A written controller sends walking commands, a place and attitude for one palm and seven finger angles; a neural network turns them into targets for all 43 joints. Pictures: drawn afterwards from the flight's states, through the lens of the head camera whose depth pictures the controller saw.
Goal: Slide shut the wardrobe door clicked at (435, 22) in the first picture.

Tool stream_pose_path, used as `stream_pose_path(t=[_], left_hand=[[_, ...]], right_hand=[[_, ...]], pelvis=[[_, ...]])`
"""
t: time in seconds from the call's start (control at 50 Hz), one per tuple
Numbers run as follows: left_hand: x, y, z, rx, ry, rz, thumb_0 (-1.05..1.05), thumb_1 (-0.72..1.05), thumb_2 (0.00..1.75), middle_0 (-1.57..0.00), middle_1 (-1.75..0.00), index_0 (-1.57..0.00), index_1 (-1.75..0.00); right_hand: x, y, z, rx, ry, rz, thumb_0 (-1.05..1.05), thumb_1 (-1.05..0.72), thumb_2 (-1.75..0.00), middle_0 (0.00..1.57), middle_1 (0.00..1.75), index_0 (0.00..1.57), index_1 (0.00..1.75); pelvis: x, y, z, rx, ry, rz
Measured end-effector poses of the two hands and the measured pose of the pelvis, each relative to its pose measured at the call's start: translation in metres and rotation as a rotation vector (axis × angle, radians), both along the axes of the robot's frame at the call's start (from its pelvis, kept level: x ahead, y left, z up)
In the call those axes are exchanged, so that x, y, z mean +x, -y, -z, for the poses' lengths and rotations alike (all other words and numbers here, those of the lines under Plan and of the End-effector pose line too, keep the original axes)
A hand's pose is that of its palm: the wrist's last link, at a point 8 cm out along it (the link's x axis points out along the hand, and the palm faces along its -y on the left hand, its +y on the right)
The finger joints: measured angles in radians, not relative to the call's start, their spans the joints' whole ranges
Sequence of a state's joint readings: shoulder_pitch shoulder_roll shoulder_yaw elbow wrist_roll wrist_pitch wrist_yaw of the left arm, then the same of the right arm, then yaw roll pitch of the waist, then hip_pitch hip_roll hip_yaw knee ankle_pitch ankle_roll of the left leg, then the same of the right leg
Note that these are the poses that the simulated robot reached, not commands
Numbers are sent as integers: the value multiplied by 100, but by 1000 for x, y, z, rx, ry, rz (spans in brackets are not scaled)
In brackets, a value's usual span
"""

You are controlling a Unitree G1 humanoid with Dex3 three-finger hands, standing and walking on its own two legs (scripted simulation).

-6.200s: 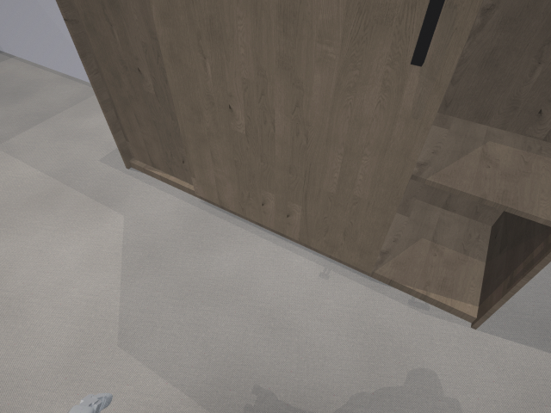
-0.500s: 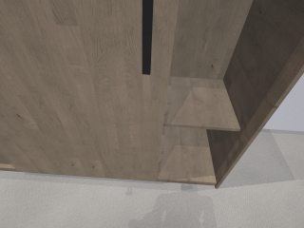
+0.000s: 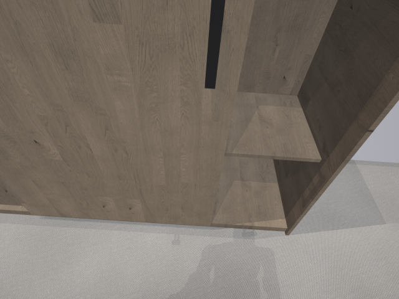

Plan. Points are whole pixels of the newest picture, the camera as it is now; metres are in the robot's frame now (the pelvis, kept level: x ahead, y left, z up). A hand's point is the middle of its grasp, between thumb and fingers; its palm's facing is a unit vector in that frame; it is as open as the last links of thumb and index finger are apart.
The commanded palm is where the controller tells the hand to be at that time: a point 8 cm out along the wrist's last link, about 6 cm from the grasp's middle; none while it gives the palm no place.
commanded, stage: look again from close up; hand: left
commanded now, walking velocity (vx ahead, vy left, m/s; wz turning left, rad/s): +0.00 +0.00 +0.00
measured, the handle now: (214, 35) +0.56 +0.02 +0.26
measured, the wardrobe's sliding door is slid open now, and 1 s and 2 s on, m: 0.41 0.41 0.41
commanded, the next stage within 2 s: none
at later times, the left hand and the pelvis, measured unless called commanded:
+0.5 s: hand out of the picture -0.09 +0.15 -0.17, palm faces +0.03 -0.98 -0.19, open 7.4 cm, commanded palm none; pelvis -0.03 -0.01 +0.00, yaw +0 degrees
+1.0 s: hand out of the picture -0.07 +0.12 -0.18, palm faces +0.03 -0.99 -0.14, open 7.4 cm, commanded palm none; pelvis -0.02 -0.03 +0.00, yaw +0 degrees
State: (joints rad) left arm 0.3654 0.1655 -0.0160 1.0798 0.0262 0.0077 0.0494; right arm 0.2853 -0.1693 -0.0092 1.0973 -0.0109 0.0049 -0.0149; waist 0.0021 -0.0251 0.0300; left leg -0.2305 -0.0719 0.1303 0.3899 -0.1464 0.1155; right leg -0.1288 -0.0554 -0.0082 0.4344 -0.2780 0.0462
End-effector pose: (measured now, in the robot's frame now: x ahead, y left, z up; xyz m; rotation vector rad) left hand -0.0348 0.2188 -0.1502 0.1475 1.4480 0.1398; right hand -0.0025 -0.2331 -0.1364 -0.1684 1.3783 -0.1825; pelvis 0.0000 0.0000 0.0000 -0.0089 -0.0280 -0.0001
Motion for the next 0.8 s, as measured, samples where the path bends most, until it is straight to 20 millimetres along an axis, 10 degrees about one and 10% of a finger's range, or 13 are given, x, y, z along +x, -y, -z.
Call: stream_pose_path(t=[0.52, 0.8], left_hand=[[-61, 20, -8, 3, -65, -42, 0, 91, 90, -20, -30, -20, -30], [-63, 47, -4, -33, -60, -42, 0, 90, 90, -20, -30, -20, -30]], right_hand=[[-23, -4, 11, 54, 13, 30, 1, -91, -90, 20, 30, 20, 30], [-50, 8, 10, 54, -36, 53, 1, -91, -90, 20, 30, 20, 30]], pelvis=[[-26, 6, -1, 6, 4, 8], [-31, 24, 0, -1, -8, 8]])
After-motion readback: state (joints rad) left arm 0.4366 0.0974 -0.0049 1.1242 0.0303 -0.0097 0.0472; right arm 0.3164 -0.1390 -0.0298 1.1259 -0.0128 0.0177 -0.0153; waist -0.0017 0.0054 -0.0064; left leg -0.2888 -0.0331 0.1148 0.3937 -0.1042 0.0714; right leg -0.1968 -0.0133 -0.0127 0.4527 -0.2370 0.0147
